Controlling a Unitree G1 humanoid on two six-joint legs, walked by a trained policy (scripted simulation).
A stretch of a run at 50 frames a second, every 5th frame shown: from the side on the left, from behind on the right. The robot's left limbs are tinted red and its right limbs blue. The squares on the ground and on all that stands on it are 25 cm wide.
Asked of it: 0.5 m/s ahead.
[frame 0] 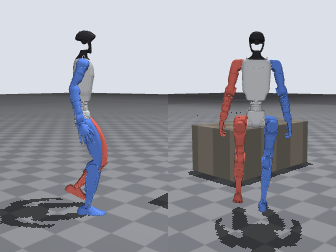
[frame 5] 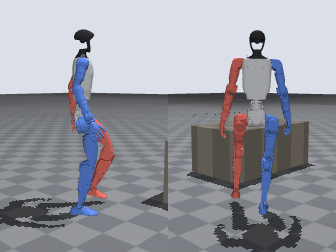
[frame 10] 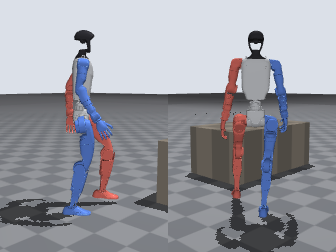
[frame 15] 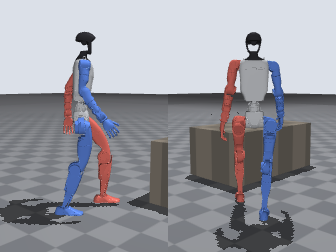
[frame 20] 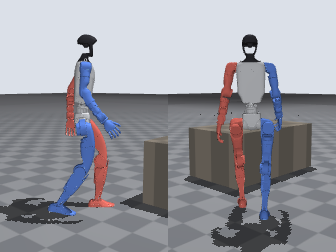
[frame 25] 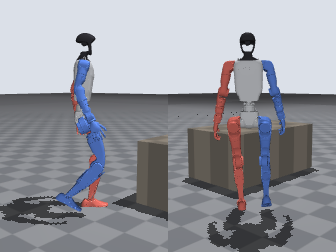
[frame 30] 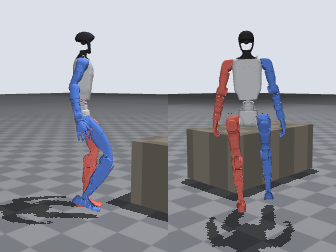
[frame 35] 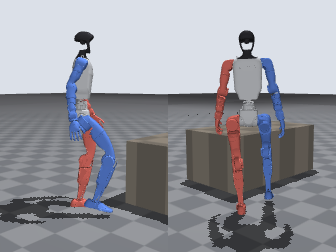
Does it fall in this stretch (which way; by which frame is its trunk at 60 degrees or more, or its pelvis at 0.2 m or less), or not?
no
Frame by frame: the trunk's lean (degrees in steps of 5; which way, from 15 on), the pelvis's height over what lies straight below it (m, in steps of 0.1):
0: 5, 0.8
5: 0, 0.8
10: 5, 0.8
15: 5, 0.8
20: 5, 0.8
25: 5, 0.8
30: 5, 0.8
35: 5, 0.8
